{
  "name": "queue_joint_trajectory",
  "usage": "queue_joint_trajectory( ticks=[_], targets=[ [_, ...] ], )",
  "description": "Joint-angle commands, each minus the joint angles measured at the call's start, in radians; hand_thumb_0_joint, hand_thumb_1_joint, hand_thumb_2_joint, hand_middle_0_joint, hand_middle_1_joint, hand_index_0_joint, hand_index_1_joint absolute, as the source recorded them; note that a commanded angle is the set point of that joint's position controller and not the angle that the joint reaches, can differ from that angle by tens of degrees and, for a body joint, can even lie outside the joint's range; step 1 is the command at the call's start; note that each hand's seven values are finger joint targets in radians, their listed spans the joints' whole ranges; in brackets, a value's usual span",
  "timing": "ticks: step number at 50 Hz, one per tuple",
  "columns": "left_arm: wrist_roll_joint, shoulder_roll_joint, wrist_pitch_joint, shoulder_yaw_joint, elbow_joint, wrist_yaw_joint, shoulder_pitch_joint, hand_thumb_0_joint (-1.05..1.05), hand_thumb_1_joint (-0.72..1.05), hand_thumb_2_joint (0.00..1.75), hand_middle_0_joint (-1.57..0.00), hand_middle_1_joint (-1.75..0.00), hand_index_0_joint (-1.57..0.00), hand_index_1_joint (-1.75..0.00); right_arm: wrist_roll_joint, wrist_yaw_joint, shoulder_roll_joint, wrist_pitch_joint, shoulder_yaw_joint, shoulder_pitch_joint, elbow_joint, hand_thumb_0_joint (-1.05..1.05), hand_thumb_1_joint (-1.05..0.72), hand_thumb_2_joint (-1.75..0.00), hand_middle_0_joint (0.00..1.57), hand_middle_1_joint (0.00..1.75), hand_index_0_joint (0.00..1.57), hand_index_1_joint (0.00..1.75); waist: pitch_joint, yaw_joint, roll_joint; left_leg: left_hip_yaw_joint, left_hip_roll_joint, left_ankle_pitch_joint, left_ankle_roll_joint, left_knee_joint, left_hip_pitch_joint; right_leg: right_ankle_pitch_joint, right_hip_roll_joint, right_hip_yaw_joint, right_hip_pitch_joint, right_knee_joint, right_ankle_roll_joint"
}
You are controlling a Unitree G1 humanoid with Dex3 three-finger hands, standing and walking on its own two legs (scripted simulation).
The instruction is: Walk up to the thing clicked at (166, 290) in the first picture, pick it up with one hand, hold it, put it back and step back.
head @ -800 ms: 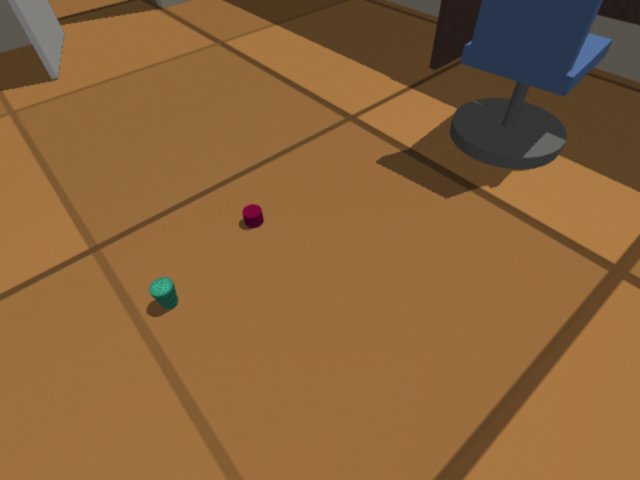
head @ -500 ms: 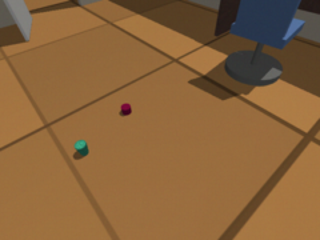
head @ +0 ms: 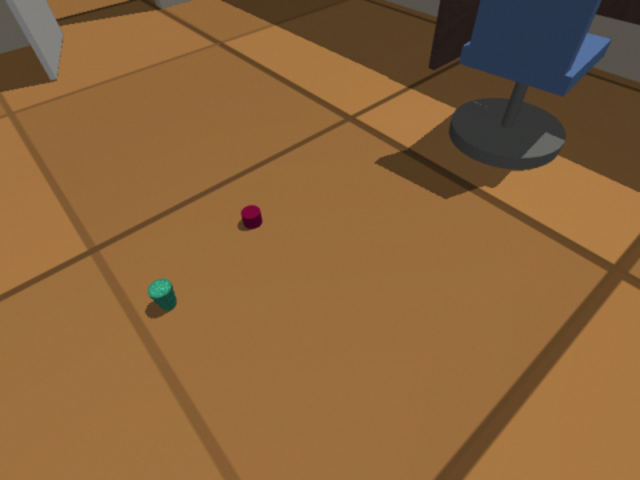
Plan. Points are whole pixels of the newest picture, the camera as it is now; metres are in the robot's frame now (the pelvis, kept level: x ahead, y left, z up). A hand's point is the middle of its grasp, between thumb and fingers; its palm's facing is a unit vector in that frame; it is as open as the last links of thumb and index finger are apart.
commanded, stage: stand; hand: left
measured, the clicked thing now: (164, 296) +0.84 +0.64 -0.73
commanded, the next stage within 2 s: walk up in 0.32 s
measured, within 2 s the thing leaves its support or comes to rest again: neither
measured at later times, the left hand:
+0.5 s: hand out of the picture +0.07 +0.30 -0.15, palm faces +0.12 -0.92 -0.37, open 7.4 cm
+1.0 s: hand (61, 460) +0.19 +0.41 -0.15, palm faces +0.21 -0.91 -0.35, open 7.4 cm
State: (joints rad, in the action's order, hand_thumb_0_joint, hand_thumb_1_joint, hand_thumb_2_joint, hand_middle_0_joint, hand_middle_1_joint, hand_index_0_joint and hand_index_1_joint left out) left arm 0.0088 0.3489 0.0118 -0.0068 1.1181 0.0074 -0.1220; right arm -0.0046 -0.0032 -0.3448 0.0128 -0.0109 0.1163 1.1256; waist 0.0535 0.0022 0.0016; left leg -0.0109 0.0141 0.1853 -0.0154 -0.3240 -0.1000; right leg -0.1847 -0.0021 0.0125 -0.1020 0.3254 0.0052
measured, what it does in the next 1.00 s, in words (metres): walks ahead, turning left: left foot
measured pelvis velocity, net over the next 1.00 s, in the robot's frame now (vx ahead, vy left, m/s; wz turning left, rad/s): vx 0.19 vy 0.13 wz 0.29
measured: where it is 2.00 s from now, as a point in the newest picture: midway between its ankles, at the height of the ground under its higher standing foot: (276, 385)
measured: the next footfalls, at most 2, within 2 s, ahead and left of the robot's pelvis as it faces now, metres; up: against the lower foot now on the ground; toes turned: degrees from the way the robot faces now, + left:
left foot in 0.64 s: +0.17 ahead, +0.24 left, +0.00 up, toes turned +16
right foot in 1.08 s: +0.40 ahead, +0.04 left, +0.00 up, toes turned +14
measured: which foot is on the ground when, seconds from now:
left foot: down 0.00-0.36, up 0.38-0.62, down 0.64-1.00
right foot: down 0.00-0.66, up 0.68-1.00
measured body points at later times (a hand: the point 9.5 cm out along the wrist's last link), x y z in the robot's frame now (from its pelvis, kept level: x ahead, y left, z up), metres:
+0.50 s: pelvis +0.03 +0.02 -0.01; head +0.03 +0.03 +0.44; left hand +0.06 +0.35 -0.12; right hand +0.12 -0.30 -0.12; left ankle +0.04 +0.16 -0.71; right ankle +0.00 -0.11 -0.75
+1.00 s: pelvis +0.19 +0.13 -0.01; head +0.20 +0.13 +0.44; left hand +0.18 +0.46 -0.12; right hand +0.30 -0.16 -0.13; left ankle +0.13 +0.23 -0.75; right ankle +0.33 +0.02 -0.72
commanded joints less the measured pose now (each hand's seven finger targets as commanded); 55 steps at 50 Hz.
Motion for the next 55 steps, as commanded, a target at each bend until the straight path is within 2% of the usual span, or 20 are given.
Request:
queue_joint_trajectory(
  ticks=[1, 15, 16, 18, 19, 22, 25, 29, 31, 32, 33, 34, 35, 37, 40, 47, 51, 53, 54, 55],
  targets=[
    [-0.001, 0.216, 0.024, 0.041, -0.057, -0.017, 0.038, 0.0, 0.9, 0.9, -0.2, -0.3, -0.2, -0.3, -0.003, 0.013, -0.208, 0.018, 0.041, -0.034, -0.057, 0.0, -0.9, -0.9, 0.2, 0.3, 0.2, 0.3, -0.075, -0.003, -0.008, -0.085, 0.11, -0.132, 0.035, 0.045, 0.012, 0.138, 0.132, -0.109, 0.0, -0.054, 0.025],
    [-0.001, 0.216, 0.023, 0.04, -0.053, -0.018, 0.032, 0.0, 0.9, 0.9, -0.2, -0.3, -0.2, -0.3, -0.002, 0.014, -0.211, 0.017, 0.043, -0.035, -0.059, 0.0, -0.9, -0.9, 0.2, 0.3, 0.2, 0.3, -0.078, -0.002, -0.003, -0.085, 0.113, -0.165, 0.032, 0.043, 0.02, 0.166, 0.13, -0.102, 0.008, -0.05, 0.025],
    [0.001, 0.348, 0.044, 0.129, -0.099, -0.007, -0.078, 0.0, 0.9, 0.9, -0.2, -0.3, -0.2, -0.3, -0.021, -0.017, -0.301, 0.01, 0.109, -0.003, -0.142, 0.0, -0.9, -0.9, 0.2, 0.3, 0.2, 0.3, -0.138, 0.057, 0.006, -0.115, 0.039, 0.186, 0.099, -0.122, -0.191, -0.25, 0.101, -0.085, 0.215, 0.029, 0.051],
    [0.029, 0.401, 0.055, 0.168, -0.096, -0.011, -0.183, 0.0, 0.9, 0.9, -0.2, -0.3, -0.2, -0.3, -0.043, -0.044, -0.241, -0.007, 0.102, -0.127, -0.221, 0.0, -0.9, -0.9, 0.2, 0.3, 0.2, 0.3, -0.026, 0.133, -0.16, -0.019, 0.005, 0.312, 0.071, -0.472, -0.582, -0.54, 0.403, -0.409, 0.268, -0.187, 0.195],
    [0.031, 0.391, 0.06, 0.171, -0.15, -0.012, -0.107, 0.0, 0.9, 0.9, -0.2, -0.3, -0.2, -0.3, -0.054, -0.054, -0.249, -0.013, 0.11, -0.117, -0.248, 0.0, -0.9, -0.9, 0.2, 0.3, 0.2, 0.3, 0.036, 0.102, -0.119, -0.063, 0.083, 0.271, 0.054, -0.574, -0.627, -0.546, 0.491, -0.441, 0.161, -0.216, 0.253],
    [0.031, 0.327, 0.074, 0.156, -0.217, -0.006, -0.029, 0.0, 0.9, 0.9, -0.2, -0.3, -0.2, -0.3, -0.047, -0.083, -0.27, -0.009, 0.142, -0.001, -0.244, 0.0, -0.9, -0.9, 0.2, 0.3, 0.2, 0.3, 0.067, 0.028, -0.052, -0.091, 0.14, 0.198, 0.015, -0.579, -0.559, -0.378, 0.392, -0.245, 0.074, -0.2, 0.223],
    [0.031, 0.34, 0.084, 0.16, -0.255, 0.009, -0.042, 0.0, 0.9, 0.9, -0.2, -0.3, -0.2, -0.3, -0.041, -0.104, -0.238, -0.005, 0.144, 0.016, -0.268, 0.0, -0.9, -0.9, 0.2, 0.3, 0.2, 0.3, 0.073, 0.036, -0.126, -0.036, 0.144, 0.14, 0.0, -0.455, -0.443, -0.247, 0.333, -0.074, -0.005, -0.169, 0.196],
    [0.035, 0.351, 0.076, 0.161, -0.286, 0.022, -0.023, 0.0, 0.9, 0.9, -0.2, -0.3, -0.2, -0.3, -0.026, -0.111, -0.235, 0.008, 0.157, 0.087, -0.268, 0.0, -0.9, -0.9, 0.2, 0.3, 0.2, 0.3, 0.031, 0.0, -0.135, 0.089, 0.082, 0.009, 0.008, -0.32, -0.184, -0.264, 0.261, 0.072, -0.156, -0.038, 0.149],
    [0.038, 0.329, 0.067, 0.151, -0.297, 0.023, -0.023, 0.0, 0.9, 0.9, -0.2, -0.3, -0.2, -0.3, -0.024, -0.096, -0.261, 0.014, 0.177, 0.227, -0.227, 0.0, -0.9, -0.9, 0.2, 0.3, 0.2, 0.3, -0.023, -0.069, -0.039, 0.146, 0.021, 0.047, 0.026, -0.292, 0.005, -0.223, 0.238, 0.115, -0.24, 0.167, 0.131],
    [0.042, 0.282, 0.061, 0.135, -0.297, 0.026, -0.067, 0.0, 0.9, 0.9, -0.2, -0.3, -0.2, -0.3, -0.025, -0.081, -0.309, 0.02, 0.194, 0.343, -0.193, 0.0, -0.9, -0.9, 0.2, 0.3, 0.2, 0.3, -0.091, -0.119, 0.115, 0.112, -0.009, 0.16, 0.058, -0.287, 0.16, -0.129, 0.193, 0.147, -0.315, 0.447, 0.11],
    [0.025, 0.202, 0.055, 0.112, -0.314, 0.034, -0.12, 0.0, 0.9, 0.9, -0.2, -0.3, -0.2, -0.3, -0.031, -0.061, -0.399, 0.028, 0.214, 0.433, -0.201, 0.0, -0.9, -0.9, 0.2, 0.3, 0.2, 0.3, -0.078, -0.155, 0.375, -0.24, 0.149, 0.451, 0.148, -0.042, 0.216, -0.278, 0.076, 0.184, -0.491, 0.82, 0.058],
    [0.003, 0.231, 0.06, 0.113, -0.35, 0.03, -0.061, 0.0, 0.9, 0.9, -0.2, -0.3, -0.2, -0.3, -0.012, -0.06, -0.475, 0.038, 0.212, 0.402, -0.243, 0.0, -0.9, -0.9, 0.2, 0.3, 0.2, 0.3, -0.089, -0.147, 0.407, -0.776, 0.342, 0.524, 0.26, 0.196, 0.139, -0.434, -0.017, 0.048, -0.601, 0.919, 0.048],
    [0.01, 0.317, 0.06, 0.116, -0.346, 0.023, -0.024, 0.0, 0.9, 0.9, -0.2, -0.3, -0.2, -0.3, 0.008, -0.055, -0.487, 0.035, 0.215, 0.322, -0.27, 0.0, -0.9, -0.9, 0.2, 0.3, 0.2, 0.3, -0.034, -0.106, 0.209, -0.817, 0.402, 0.636, 0.307, 0.219, 0.022, -0.372, 0.073, -0.067, -0.59, 0.945, 0.054],
    [-0.01, 0.317, 0.054, 0.115, -0.276, 0.028, -0.134, 0.0, 0.9, 0.9, -0.2, -0.3, -0.2, -0.3, -0.002, -0.04, -0.378, 0.047, 0.172, 0.196, -0.326, 0.0, -0.9, -0.9, 0.2, 0.3, 0.2, 0.3, -0.001, -0.017, 0.096, -0.49, 0.282, 0.414, 0.249, 0.084, -0.006, -0.23, 0.143, -0.07, -0.548, 0.878, 0.049],
    [0.001, 0.3, 0.041, 0.125, -0.254, 0.042, -0.195, 0.0, 0.9, 0.9, -0.2, -0.3, -0.2, -0.3, 0.002, -0.033, -0.324, 0.066, 0.148, 0.223, -0.332, 0.0, -0.9, -0.9, 0.2, 0.3, 0.2, 0.3, -0.024, 0.003, 0.122, -0.299, 0.207, 0.187, 0.214, 0.083, -0.103, -0.162, 0.132, -0.025, -0.395, 0.697, 0.025],
    [0.014, 0.269, 0.047, 0.137, -0.329, 0.066, -0.097, 0.0, 0.9, 0.9, -0.2, -0.3, -0.2, -0.3, -0.002, -0.034, -0.339, 0.084, 0.153, 0.253, -0.384, 0.0, -0.9, -0.9, 0.2, 0.3, 0.2, 0.3, 0.061, -0.022, 0.112, -0.253, 0.215, 0.252, 0.243, 0.094, -0.169, -0.036, 0.11, -0.001, -0.367, 0.408, 0.011],
    [0.012, 0.248, 0.068, 0.141, -0.342, 0.062, -0.101, 0.0, 0.9, 0.9, -0.2, -0.3, -0.2, -0.3, -0.002, -0.032, -0.319, 0.08, 0.143, 0.259, -0.403, 0.0, -0.9, -0.9, 0.2, 0.3, 0.2, 0.3, 0.011, -0.01, 0.1, -0.182, 0.182, 0.007, 0.209, -0.044, -0.18, -0.029, 0.047, 0.055, -0.204, 0.288, 0.022],
    [0.014, 0.265, 0.082, 0.157, -0.313, 0.047, -0.232, 0.0, 0.9, 0.9, -0.2, -0.3, -0.2, -0.3, 0.0, -0.027, -0.279, 0.074, 0.124, 0.25, -0.42, 0.0, -0.9, -0.9, 0.2, 0.3, 0.2, 0.3, -0.048, 0.065, 0.019, -0.129, 0.13, -0.123, 0.16, -0.268, -0.261, -0.041, 0.007, 0.057, 0.036, 0.193, 0.046],
    [0.024, 0.316, 0.093, 0.175, -0.302, 0.035, -0.333, 0.0, 0.9, 0.9, -0.2, -0.3, -0.2, -0.3, 0.008, -0.026, -0.225, 0.075, 0.106, 0.265, -0.432, 0.0, -0.9, -0.9, 0.2, 0.3, 0.2, 0.3, -0.104, 0.116, -0.151, -0.048, 0.034, -0.072, 0.121, -0.559, -0.353, -0.163, 0.146, -0.134, 0.152, 0.074, 0.092],
    [0.021, 0.404, 0.106, 0.188, -0.316, 0.027, -0.365, 0.0, 0.9, 0.9, -0.2, -0.3, -0.2, -0.3, 0.01, -0.023, -0.178, 0.074, 0.089, 0.293, -0.452, 0.0, -0.9, -0.9, 0.2, 0.3, 0.2, 0.3, -0.102, 0.101, -0.293, 0.0, -0.095, 0.307, 0.069, -0.766, -0.567, -0.266, 0.421, -0.577, 0.238, -0.069, 0.176]
  ],
)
